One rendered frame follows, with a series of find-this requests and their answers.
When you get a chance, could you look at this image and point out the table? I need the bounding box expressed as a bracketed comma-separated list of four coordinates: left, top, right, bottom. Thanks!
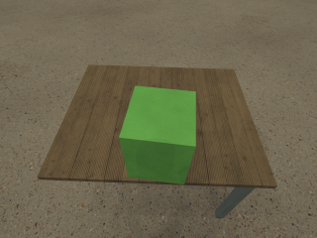
[37, 64, 277, 219]

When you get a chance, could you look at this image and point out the carton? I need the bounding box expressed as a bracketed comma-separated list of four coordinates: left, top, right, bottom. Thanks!
[119, 85, 196, 184]

